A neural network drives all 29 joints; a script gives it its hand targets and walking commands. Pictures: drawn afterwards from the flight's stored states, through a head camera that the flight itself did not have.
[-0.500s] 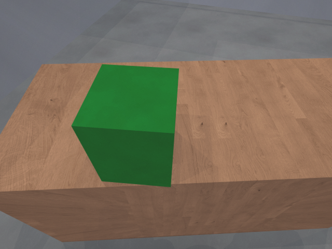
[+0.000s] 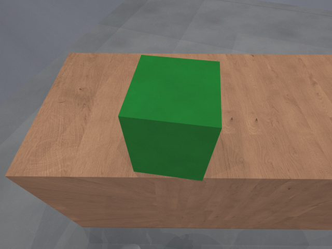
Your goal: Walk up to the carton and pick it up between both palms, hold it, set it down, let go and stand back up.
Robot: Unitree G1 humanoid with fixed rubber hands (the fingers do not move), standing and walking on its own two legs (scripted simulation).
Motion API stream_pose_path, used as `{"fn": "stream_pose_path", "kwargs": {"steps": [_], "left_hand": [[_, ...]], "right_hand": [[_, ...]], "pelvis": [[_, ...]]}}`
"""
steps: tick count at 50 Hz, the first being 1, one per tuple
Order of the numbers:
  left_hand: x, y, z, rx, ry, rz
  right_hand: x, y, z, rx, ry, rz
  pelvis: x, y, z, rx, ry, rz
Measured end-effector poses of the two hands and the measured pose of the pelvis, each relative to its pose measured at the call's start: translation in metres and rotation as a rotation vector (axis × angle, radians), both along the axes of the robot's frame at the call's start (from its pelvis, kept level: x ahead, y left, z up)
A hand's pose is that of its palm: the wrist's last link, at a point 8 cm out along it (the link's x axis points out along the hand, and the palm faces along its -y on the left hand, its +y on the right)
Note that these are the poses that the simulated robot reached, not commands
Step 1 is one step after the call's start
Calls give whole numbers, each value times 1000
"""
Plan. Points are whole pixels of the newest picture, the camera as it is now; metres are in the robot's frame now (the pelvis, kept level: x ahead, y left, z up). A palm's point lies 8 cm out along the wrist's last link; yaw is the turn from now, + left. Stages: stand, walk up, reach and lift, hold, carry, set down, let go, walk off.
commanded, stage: walk up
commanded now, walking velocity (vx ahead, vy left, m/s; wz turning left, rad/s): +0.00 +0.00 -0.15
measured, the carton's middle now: (173, 121) +0.43 +0.01 +0.04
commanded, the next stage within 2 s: stand in 1.64 s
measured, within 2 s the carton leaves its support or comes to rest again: neither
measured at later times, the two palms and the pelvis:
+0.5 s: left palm out of the picture +0.00 +0.27 -0.14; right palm out of the picture +0.01 -0.15 -0.14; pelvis +0.01 +0.06 +0.01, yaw -1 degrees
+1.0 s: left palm out of the picture +0.02 +0.19 -0.13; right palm out of the picture -0.03 -0.24 -0.15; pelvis +0.01 -0.03 +0.00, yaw -1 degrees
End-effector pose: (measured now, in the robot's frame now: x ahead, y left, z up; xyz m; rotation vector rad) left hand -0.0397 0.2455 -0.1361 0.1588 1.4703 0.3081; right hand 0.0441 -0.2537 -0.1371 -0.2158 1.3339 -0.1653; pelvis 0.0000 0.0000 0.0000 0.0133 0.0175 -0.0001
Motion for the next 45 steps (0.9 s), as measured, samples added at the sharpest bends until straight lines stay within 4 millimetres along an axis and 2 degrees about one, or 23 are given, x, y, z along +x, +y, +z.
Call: {"fn": "stream_pose_path", "kwargs": {"steps": [3,5,10,14,19,26,28,31,35,38,40,42,45], "left_hand": [[5,28,-19,-30,8,-24],[14,40,-24,-49,8,-44],[36,46,-16,-104,-52,-50],[39,41,-15,-127,-53,-48],[38,31,-13,-120,-33,-67],[39,19,-4,-133,-35,-95],[40,19,-7,-134,-29,-96],[45,26,-9,-114,-2,-125],[70,27,-7,-81,-67,-152],[88,13,-3,-64,-161,-140],[92,1,-4,-40,-189,-144],[86,-16,-2,-31,-186,-149],[74,-41,4,-61,-162,-151]], "right_hand": [[11,24,0,-28,-93,-13],[6,43,6,-29,-109,-16],[-11,85,16,21,-57,-18],[-16,96,12,30,-39,-25],[-23,103,-3,67,-10,-56],[-40,107,-6,100,38,-90],[-45,104,-5,89,47,-93],[-58,85,0,32,45,-129],[-87,51,8,-31,102,-163],[-99,32,2,-25,159,-154],[-100,21,-10,6,170,-141],[-97,13,-18,38,165,-130],[-87,8,-18,74,142,-136]], "pelvis": [[0,24,-12,-23,-9,-12],[1,34,-10,-28,-17,-21],[7,49,5,-39,-13,-8],[10,58,6,-22,-12,-12],[12,62,1,-1,-23,-21],[15,61,6,-13,-38,-17],[13,59,5,-10,-34,-18],[7,49,4,-20,-22,-23],[1,30,5,-32,-13,-25],[1,15,2,-17,-16,-22],[1,2,-5,4,-23,-23],[1,-7,-7,-5,-35,-20],[4,-17,0,4,-32,-24]]}}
